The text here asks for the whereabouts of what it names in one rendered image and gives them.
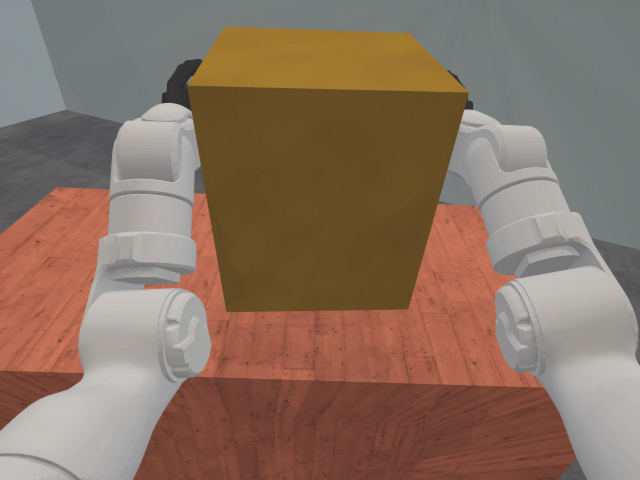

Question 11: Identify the right robot upper arm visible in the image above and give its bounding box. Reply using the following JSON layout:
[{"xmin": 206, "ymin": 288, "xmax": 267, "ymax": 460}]
[{"xmin": 495, "ymin": 266, "xmax": 640, "ymax": 480}]

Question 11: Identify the pedestal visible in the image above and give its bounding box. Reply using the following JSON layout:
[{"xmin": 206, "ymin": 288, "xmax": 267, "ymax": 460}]
[{"xmin": 0, "ymin": 187, "xmax": 576, "ymax": 480}]

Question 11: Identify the carton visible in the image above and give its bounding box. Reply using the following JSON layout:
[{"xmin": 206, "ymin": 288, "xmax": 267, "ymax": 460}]
[{"xmin": 187, "ymin": 27, "xmax": 469, "ymax": 312}]

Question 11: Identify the robot right forearm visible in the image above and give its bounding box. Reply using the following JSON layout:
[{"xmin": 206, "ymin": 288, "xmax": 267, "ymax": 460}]
[{"xmin": 447, "ymin": 110, "xmax": 638, "ymax": 354}]

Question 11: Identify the left robot upper arm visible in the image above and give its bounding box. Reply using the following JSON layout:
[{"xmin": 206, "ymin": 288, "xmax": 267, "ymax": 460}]
[{"xmin": 0, "ymin": 288, "xmax": 211, "ymax": 480}]

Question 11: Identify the robot left forearm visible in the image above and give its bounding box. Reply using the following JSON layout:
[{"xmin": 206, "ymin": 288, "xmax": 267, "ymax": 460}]
[{"xmin": 78, "ymin": 103, "xmax": 201, "ymax": 368}]

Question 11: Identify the left robot hand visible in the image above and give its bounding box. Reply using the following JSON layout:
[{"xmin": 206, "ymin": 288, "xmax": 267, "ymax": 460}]
[{"xmin": 161, "ymin": 59, "xmax": 202, "ymax": 112}]

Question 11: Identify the right robot hand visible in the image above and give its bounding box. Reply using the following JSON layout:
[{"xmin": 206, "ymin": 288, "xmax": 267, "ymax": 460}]
[{"xmin": 447, "ymin": 70, "xmax": 473, "ymax": 110}]

